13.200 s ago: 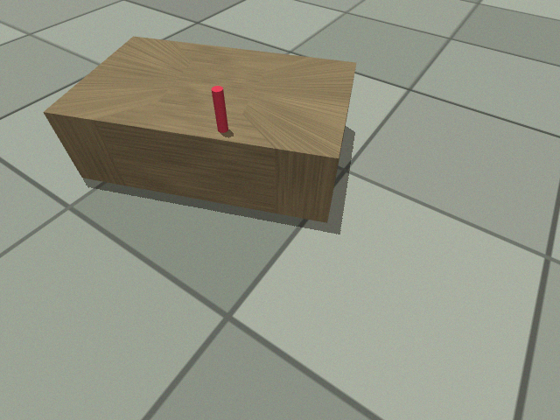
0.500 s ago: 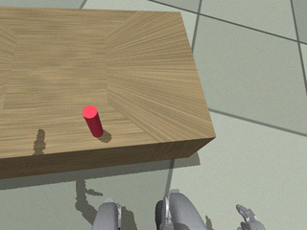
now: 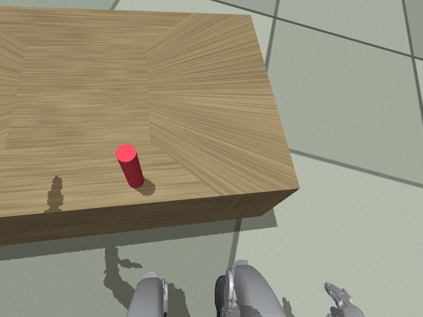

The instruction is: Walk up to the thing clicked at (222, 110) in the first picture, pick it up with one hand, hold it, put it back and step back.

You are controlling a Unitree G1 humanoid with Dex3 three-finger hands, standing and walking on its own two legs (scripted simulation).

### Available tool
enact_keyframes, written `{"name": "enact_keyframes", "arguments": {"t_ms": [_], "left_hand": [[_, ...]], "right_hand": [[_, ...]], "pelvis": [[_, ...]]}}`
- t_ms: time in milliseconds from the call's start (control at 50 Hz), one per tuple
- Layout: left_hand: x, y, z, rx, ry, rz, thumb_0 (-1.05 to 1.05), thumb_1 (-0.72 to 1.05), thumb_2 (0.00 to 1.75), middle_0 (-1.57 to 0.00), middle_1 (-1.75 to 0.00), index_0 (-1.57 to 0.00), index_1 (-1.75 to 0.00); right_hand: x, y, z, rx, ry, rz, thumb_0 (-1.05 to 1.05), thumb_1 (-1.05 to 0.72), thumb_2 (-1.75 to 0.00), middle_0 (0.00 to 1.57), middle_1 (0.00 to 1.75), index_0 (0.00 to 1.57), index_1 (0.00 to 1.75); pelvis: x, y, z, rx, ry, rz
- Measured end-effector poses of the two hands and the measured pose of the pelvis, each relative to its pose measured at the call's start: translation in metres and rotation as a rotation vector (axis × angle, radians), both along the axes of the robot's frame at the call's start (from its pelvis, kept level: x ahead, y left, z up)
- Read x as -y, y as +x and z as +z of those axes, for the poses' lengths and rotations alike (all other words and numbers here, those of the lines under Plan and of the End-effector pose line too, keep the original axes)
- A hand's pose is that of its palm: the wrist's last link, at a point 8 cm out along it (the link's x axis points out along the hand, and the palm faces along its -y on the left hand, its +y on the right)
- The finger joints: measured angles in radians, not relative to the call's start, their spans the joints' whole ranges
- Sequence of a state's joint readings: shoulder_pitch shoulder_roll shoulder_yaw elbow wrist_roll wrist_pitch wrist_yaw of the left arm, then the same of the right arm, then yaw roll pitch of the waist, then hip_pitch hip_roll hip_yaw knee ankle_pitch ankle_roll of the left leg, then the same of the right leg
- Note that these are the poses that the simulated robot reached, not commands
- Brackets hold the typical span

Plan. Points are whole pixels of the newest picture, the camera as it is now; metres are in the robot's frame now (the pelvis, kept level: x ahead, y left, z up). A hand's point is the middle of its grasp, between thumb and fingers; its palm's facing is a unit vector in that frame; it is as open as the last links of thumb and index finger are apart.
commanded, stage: go down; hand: left
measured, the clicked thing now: (131, 168) +0.45 +0.16 -0.20
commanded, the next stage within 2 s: approach in 1.06 s
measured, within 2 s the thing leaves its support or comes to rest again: neither
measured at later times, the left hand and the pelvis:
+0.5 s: hand out of the picture +0.41 +0.36 +0.07, palm faces +0.10 -0.99 +0.02, open 16.8 cm; pelvis +0.00 +0.00 +0.00, yaw +0 degrees
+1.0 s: hand out of the picture +0.41 +0.36 +0.07, palm faces +0.10 -0.99 +0.02, open 16.8 cm; pelvis +0.00 +0.00 +0.00, yaw +0 degrees
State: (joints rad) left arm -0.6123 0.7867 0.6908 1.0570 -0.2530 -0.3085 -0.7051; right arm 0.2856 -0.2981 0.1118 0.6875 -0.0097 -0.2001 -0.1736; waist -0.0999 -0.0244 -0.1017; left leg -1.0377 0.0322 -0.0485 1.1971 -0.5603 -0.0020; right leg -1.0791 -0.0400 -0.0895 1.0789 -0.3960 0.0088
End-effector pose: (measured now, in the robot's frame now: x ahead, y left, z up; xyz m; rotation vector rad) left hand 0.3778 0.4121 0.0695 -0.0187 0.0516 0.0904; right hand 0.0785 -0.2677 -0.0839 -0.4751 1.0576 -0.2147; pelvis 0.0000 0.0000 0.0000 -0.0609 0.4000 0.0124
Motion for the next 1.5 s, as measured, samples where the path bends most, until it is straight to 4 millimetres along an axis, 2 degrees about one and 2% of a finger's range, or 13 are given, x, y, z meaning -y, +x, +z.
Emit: {"name": "enact_keyframes", "arguments": {"t_ms": [1040,1260,1380,1440,1500], "left_hand": [[0.002,0.003,0.001,0.006,-0.007,0.005,-0.01,-0.34,0.05,-0.04,-0.03,-0.03,-0.02],[0.004,0.008,0.002,0.006,-0.004,0.007,-0.01,-0.4,0.03,-0.04,-0.03,-0.04,-0.02],[0.009,0.009,-0.019,-0.031,-0.005,-0.005,-0.01,-0.49,0.01,-0.05,-0.04,-0.05,-0.02],[0.016,0.011,-0.044,-0.037,-0.017,-0.016,-0.01,-0.53,0.01,-0.05,-0.04,-0.06,-0.02],[0.027,0.014,-0.077,-0.041,-0.031,-0.034,-0.01,-0.56,0.0,-0.05,-0.04,-0.06,-0.02]], "right_hand": [[0.005,0.0,-0.003,-0.015,0.002,0.006,0.01,-0.91,-0.9,0.21,0.3,0.21,0.3],[0.008,-0.001,-0.004,-0.01,0.001,0.009,0.01,-0.9,-0.9,0.21,0.3,0.2,0.3],[0.01,-0.004,-0.011,-0.019,0.002,0.021,0.01,-0.88,-0.89,0.21,0.3,0.2,0.3],[0.012,-0.006,-0.021,-0.032,0.0,0.034,0.01,-0.87,-0.89,0.21,0.3,0.2,0.3],[0.014,-0.008,-0.037,-0.05,-0.004,0.047,0.01,-0.87,-0.89,0.21,0.3,0.2,0.3]], "pelvis": [[0.003,0.002,-0.001,-0.006,0.005,0.002],[0.007,-0.001,-0.003,-0.009,0.007,0.002],[0.008,-0.004,-0.01,-0.031,0.007,0.001],[0.007,-0.007,-0.021,-0.056,0.006,0.0],[0.007,-0.01,-0.038,-0.092,0.004,0.0]]}}
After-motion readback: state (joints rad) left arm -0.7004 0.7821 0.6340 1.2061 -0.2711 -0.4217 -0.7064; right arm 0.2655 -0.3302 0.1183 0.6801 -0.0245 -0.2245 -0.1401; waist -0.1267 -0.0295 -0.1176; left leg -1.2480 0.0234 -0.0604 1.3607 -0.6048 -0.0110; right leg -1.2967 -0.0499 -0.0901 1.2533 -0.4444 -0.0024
